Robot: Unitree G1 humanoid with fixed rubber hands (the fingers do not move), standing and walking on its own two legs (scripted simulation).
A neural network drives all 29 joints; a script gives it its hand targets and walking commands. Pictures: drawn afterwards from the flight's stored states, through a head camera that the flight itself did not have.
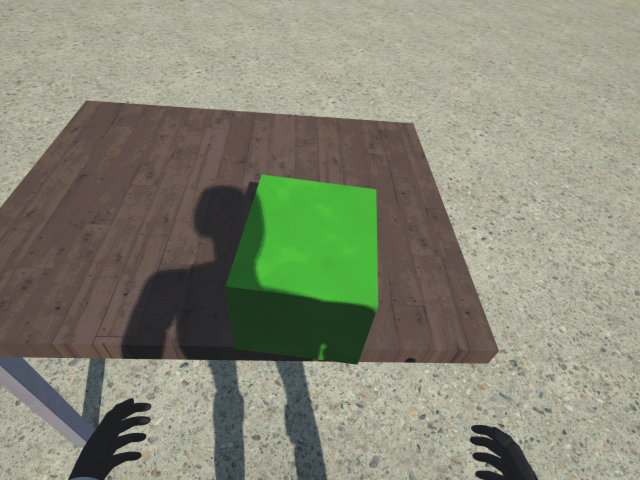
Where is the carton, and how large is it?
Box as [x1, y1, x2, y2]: [225, 175, 377, 364]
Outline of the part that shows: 261,175 225,286 234,348 357,364 377,307 375,189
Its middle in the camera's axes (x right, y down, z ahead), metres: -0.02 +0.04 +0.66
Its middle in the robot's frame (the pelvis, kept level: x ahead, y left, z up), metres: +0.48 +0.01 -0.04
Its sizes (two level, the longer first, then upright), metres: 0.248 0.204 0.171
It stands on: a table, 0.65 m high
